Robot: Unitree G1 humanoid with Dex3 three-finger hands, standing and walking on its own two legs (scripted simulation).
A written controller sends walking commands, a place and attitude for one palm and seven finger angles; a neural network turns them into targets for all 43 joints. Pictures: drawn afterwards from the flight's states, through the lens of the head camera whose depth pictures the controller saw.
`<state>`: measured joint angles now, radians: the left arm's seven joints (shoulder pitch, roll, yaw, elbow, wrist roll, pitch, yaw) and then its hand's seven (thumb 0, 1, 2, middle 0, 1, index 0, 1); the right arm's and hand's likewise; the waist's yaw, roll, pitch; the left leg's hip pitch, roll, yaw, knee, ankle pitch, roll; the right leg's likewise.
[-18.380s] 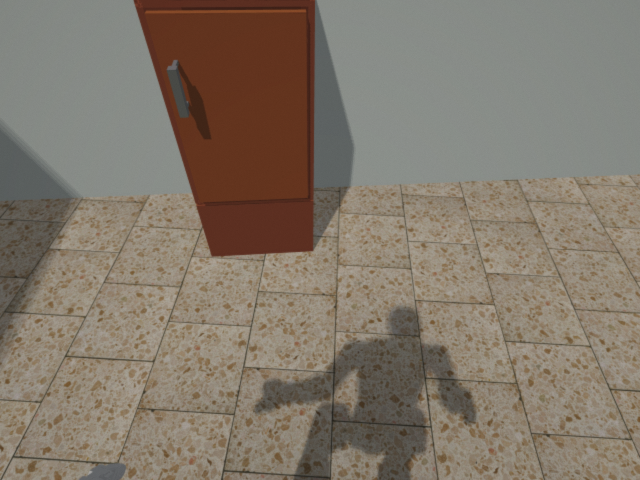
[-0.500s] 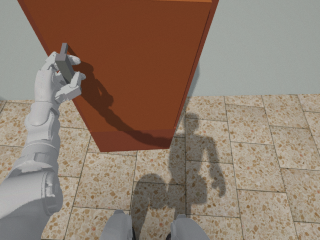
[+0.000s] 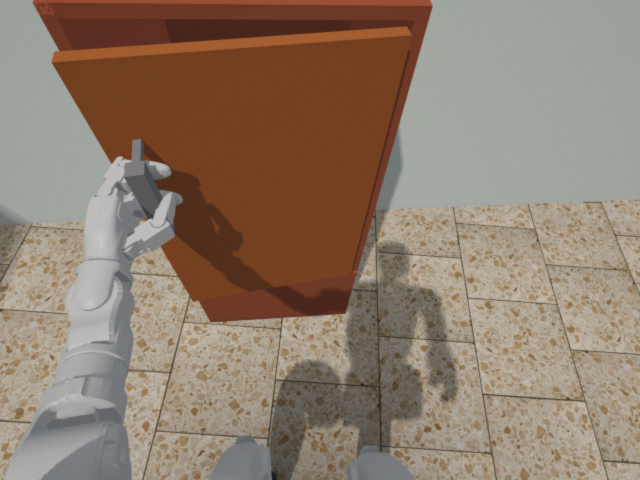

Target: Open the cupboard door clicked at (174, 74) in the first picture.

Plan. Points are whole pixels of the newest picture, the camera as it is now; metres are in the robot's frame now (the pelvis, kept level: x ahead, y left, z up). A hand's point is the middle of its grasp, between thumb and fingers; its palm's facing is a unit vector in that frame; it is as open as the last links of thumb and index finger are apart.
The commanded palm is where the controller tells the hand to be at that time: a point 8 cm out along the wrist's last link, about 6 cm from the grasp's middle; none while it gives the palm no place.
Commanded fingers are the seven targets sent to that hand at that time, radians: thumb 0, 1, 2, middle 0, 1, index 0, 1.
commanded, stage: pull the door open along its arc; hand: left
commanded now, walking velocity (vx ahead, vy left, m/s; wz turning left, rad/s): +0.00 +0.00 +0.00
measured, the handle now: (152, 190) +0.48 +0.21 +0.05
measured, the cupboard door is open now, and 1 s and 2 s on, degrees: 7 45 47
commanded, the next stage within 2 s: open thumb and fingers to let go in 0.58 s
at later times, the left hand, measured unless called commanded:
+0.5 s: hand (254, 338) +0.27 +0.07 +0.06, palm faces +0.35 -0.94 +0.00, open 6.3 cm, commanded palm +0.19 +0.11 +0.05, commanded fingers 0.00 0.90 0.90 -0.40 -1.35 -0.40 -1.35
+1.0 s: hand (280, 347) +0.26 +0.04 +0.05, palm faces +0.43 -0.90 -0.02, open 8.5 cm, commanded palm +0.22 +0.09 +0.05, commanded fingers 0.00 -0.29 0.39 -0.31 -1.22 -0.31 -1.22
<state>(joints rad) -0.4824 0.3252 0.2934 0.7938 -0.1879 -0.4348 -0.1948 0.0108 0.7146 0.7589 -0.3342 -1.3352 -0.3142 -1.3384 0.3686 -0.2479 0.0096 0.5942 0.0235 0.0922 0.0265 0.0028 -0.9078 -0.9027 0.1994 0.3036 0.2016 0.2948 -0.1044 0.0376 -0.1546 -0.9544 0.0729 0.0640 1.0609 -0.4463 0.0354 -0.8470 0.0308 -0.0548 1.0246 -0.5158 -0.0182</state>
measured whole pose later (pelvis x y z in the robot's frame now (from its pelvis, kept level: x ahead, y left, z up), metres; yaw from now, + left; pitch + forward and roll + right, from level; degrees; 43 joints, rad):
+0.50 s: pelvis +0.02 -0.02 +0.01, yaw +4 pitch +13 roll -1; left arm 0.28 -0.08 -0.25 0.03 0.10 -0.27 0.47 0.03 0.65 0.72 -0.30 -1.31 -0.35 -1.32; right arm 0.17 -0.14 0.04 0.47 -0.06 0.04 0.05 0.01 -0.91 -0.90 0.20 0.30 0.20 0.29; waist 0.00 0.02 -0.18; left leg -0.79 0.04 0.03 1.02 -0.46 0.00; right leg -0.67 0.01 -0.09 1.01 -0.57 -0.05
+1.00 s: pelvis +0.01 -0.07 +0.00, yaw +6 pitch +14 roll +2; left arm 0.28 -0.09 -0.21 0.05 0.08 -0.32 0.48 0.01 0.30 0.64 -0.35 -1.29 -0.35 -1.28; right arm 0.23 -0.21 0.00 0.55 -0.06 -0.02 0.01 0.01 -0.91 -0.90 0.20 0.30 0.20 0.29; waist -0.01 0.03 -0.18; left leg -0.83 0.03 -0.03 1.02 -0.43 -0.03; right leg -0.73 0.01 -0.14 1.07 -0.59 -0.10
